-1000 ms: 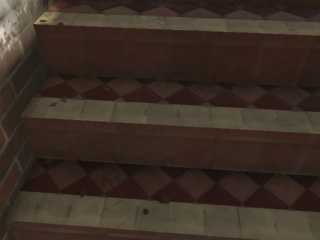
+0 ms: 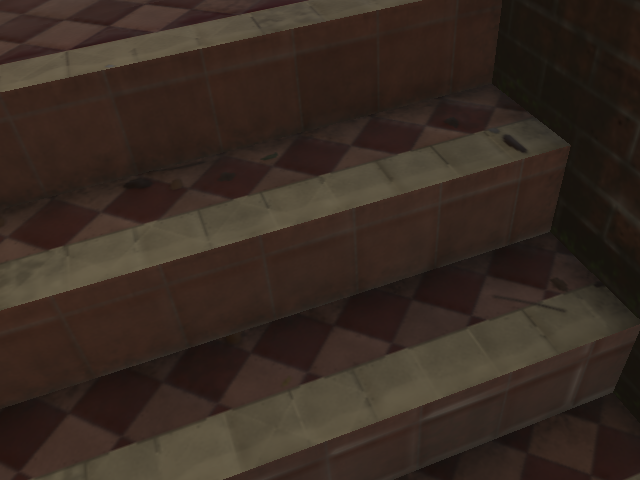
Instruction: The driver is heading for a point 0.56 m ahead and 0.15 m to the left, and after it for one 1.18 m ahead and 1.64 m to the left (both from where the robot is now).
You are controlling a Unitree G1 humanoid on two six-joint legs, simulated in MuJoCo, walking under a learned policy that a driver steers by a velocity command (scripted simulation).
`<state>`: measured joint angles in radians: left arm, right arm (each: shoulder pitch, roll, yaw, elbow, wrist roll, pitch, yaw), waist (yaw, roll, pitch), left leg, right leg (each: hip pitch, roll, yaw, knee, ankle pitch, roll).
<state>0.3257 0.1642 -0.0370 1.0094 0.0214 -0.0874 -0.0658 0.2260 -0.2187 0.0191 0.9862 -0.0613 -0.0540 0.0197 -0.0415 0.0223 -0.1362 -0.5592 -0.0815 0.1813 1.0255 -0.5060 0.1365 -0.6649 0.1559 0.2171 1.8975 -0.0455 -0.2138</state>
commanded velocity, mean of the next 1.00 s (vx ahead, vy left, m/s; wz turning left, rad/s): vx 0.50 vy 0.00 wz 0.47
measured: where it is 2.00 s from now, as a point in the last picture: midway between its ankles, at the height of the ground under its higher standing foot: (38, 279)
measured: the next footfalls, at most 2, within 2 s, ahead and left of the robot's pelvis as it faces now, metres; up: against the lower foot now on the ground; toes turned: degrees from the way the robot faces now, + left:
right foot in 0.36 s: +0.37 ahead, -0.13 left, +0.20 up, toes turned +2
left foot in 0.90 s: +0.52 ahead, +0.22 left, +0.39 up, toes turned +34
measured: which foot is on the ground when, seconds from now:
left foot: down 0.00-0.38, up 0.40-0.88, down 0.90-1.00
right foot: up 0.00-0.34, down 0.36-0.92, up 0.94-1.00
